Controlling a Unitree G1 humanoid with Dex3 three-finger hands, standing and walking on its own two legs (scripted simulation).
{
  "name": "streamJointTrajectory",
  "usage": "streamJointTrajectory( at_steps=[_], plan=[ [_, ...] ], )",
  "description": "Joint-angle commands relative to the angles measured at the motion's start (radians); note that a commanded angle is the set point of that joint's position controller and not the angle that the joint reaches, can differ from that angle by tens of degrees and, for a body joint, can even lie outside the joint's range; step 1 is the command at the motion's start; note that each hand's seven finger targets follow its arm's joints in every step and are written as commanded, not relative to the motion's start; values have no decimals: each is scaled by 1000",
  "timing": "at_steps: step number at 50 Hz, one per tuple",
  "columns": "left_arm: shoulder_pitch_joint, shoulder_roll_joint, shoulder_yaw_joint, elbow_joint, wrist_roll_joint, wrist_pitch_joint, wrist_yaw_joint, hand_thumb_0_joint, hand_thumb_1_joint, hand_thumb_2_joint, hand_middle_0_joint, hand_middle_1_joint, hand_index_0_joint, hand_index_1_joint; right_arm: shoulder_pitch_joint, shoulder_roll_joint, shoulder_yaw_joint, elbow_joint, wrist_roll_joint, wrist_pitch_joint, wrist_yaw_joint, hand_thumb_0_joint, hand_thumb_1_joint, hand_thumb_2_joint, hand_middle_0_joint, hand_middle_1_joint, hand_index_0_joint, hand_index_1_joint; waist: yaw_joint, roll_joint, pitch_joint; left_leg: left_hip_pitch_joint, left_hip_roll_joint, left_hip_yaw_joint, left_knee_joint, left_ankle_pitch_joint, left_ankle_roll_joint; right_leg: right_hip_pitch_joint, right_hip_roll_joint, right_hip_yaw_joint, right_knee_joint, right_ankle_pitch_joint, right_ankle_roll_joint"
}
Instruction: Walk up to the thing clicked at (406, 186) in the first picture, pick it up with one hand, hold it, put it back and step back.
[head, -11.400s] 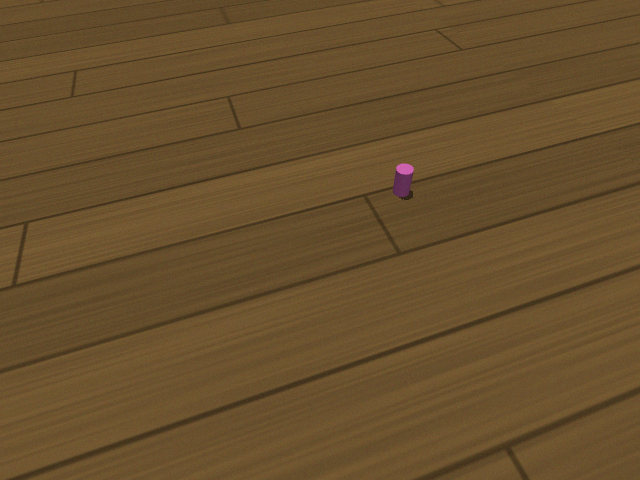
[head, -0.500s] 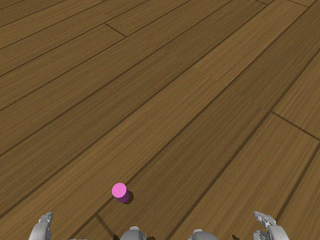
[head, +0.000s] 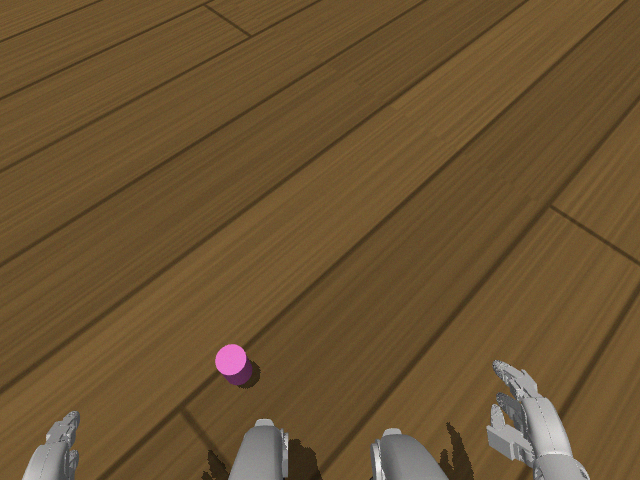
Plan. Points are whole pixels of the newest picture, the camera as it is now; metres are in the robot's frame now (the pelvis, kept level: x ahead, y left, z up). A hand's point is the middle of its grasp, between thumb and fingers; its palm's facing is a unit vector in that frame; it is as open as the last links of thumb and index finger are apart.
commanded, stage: go down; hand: left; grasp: from the side
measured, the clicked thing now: (234, 365) +0.39 +0.22 -0.61
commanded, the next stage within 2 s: none
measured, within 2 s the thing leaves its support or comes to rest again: neither
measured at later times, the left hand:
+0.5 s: hand (101, 414) +0.23 +0.35 -0.20, palm faces +0.19 -0.96 -0.22, open 17.4 cm
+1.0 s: hand (102, 385) +0.28 +0.38 -0.25, palm faces +0.22 -0.96 -0.15, open 17.1 cm
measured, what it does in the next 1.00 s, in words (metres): lowers itself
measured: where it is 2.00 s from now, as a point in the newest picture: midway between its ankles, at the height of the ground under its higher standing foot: outside the picture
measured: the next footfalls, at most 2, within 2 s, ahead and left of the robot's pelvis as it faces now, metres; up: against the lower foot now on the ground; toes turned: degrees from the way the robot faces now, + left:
none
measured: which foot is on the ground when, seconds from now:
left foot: down 0.00-1.00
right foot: down 0.00-1.00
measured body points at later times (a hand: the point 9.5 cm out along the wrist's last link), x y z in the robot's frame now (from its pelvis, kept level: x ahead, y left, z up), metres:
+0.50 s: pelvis -0.05 +0.00 -0.13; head +0.12 +0.04 +0.29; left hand +0.22 +0.40 -0.18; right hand +0.15 -0.26 -0.22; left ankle +0.02 +0.13 -0.64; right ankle -0.01 -0.14 -0.64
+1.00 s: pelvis -0.08 -0.01 -0.23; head +0.13 +0.04 +0.17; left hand +0.27 +0.43 -0.24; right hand +0.08 -0.29 -0.34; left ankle +0.02 +0.13 -0.64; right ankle -0.01 -0.14 -0.64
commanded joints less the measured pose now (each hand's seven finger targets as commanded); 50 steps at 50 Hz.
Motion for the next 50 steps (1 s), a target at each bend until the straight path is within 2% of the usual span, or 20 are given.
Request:
streamJointTrajectory(
  at_steps=[1,3,4,7,10,13,14,17,19,23,26,28,33,35,36,41,43,45,48,50],
  plan=[
    [102,199,119,-109,-17,-66,-6,0,-608,0,-85,-33,-81,-38,11,-152,-70,-124,6,-50,-1,0,-902,-898,199,300,199,300,17,103,-258,205,-6,28,-114,345,32,36,13,-24,-82,313,-41],
    [92,208,116,-175,-23,-89,-14,0,-581,0,-80,-25,-79,-29,14,-160,-78,-128,7,-49,6,0,-904,-898,199,300,199,300,28,125,-268,197,-5,21,-109,345,28,11,13,-27,-51,299,-46],
    [43,228,130,-185,-26,-102,-15,0,-574,0,-81,-27,-80,-31,6,-161,-78,-130,7,-47,7,0,-909,-899,199,300,199,300,19,122,-271,178,-5,24,-89,323,31,-13,13,-24,-48,288,-44],
    [-35,229,157,-113,-45,-154,-22,0,-583,0,-77,-16,-76,-19,-9,-166,-76,-121,8,-55,11,0,-916,-901,199,300,199,300,-1,87,-246,74,-6,20,-32,235,36,-101,14,-22,9,224,-43],
    [-154,275,188,-47,-67,-250,-62,0,-590,0,-78,-28,-80,-29,-17,-184,-78,-103,6,-63,8,0,-924,-902,199,300,199,300,-8,64,-263,-18,-10,23,51,177,43,-191,11,-13,77,180,-42],
    [-224,358,262,17,-100,-361,-120,0,-593,0,-70,-24,-71,-23,-26,-193,-71,-85,8,-73,7,0,-909,-899,199,300,199,300,23,95,-348,-78,-14,26,136,171,45,-270,11,-2,163,162,-47],
    [-264,363,260,47,-106,-393,-144,0,-603,14,-67,-68,-72,-63,-27,-205,-71,-75,8,-75,7,0,-912,-900,199,300,199,300,14,109,-356,-98,-13,13,148,139,40,-320,14,-8,198,125,-51],
    [-340,392,282,88,-126,-459,-206,0,-563,67,-59,-106,-61,-102,-28,-223,-73,-53,5,-75,5,0,-895,-897,199,300,199,300,35,155,-422,-104,-4,-8,182,103,31,-408,14,-8,256,89,-56],
    [-374,474,338,98,-129,-484,-232,0,-532,80,-55,-110,-56,-106,-17,-243,-74,-41,5,-69,7,0,-887,-896,199,300,199,300,62,195,-483,-92,2,-28,187,104,22,-447,17,-23,308,84,-60],
    [-415,480,371,209,-151,-504,-284,0,-519,93,-48,-104,-46,-104,-19,-255,-68,-12,3,-56,11,0,-886,-897,199,300,199,300,65,186,-536,-101,6,-44,252,159,25,-534,24,-38,372,101,-63],
    [-451,548,426,255,-168,-524,-316,0,-523,104,-47,-110,-46,-109,-26,-259,-58,5,0,-46,12,0,-882,-896,199,300,199,300,75,139,-540,-201,-3,-18,329,167,38,-527,30,-30,388,114,-61],
    [-508,573,445,285,-174,-543,-336,0,-518,108,-46,-116,-45,-115,-28,-254,-48,14,-3,-44,15,0,-889,-898,199,300,199,300,65,123,-550,-263,-6,-7,381,181,45,-523,31,-25,413,129,-60],
    [-653,617,461,344,-187,-597,-388,0,-479,105,-44,-126,-49,-118,-39,-265,-40,31,-12,-43,12,0,-886,-897,199,300,199,300,40,123,-520,-378,0,-8,443,32,44,-621,37,-23,465,17,-60],
    [-711,683,489,325,-186,-615,-403,0,-472,96,-45,-117,-49,-110,-36,-272,-35,36,-13,-43,11,0,-890,-898,199,300,199,300,52,147,-544,-387,3,-9,450,-11,40,-644,38,-22,485,-16,-61],
    [-713,678,481,357,-182,-617,-413,0,-465,90,-46,-118,-52,-109,-39,-276,-34,34,-14,-41,9,0,-890,-897,199,300,199,300,44,171,-535,-385,6,-19,444,-44,35,-678,40,-32,503,-40,-65],
    [-736,752,531,401,-198,-625,-448,0,-480,85,-47,-110,-51,-103,-25,-291,-20,52,-16,-40,6,0,-898,-900,199,300,199,300,60,157,-565,-445,5,-12,507,-19,38,-698,44,-45,555,-23,-65],
    [-737,778,561,404,-209,-626,-465,0,-483,75,-48,-98,-50,-93,-20,-297,-11,66,-19,-39,6,0,-903,-902,199,300,199,300,75,180,-607,-421,6,-6,541,48,38,-694,45,-48,585,25,-66],
    [-775,804,564,392,-210,-625,-478,0,-482,85,-48,-106,-51,-100,-15,-303,-10,72,-20,-37,6,0,-905,-902,199,300,199,300,60,185,-618,-442,7,-5,568,68,41,-706,46,-51,603,42,-66],
    [-778,820,578,429,-214,-622,-490,0,-464,84,-44,-97,-47,-91,-23,-305,-6,82,-21,-35,7,0,-903,-902,199,300,200,300,64,181,-563,-504,9,-2,588,25,39,-740,50,-55,628,9,-67],
    [-798,824,585,426,-220,-629,-503,0,-473,71,-44,-86,-47,-80,-30,-310,-5,87,-24,-35,6,0,-906,-902,199,300,200,300,59,188,-583,-499,13,-5,606,31,40,-755,52,-60,651,17,-68]
  ],
)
